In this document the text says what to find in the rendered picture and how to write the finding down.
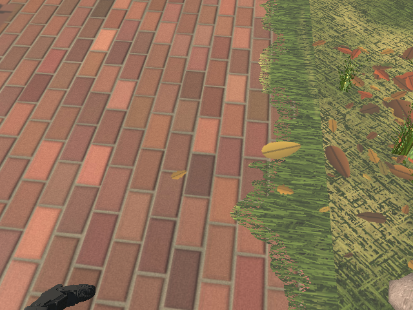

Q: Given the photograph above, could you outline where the robot left hand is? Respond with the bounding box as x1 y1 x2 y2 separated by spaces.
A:
24 284 96 310

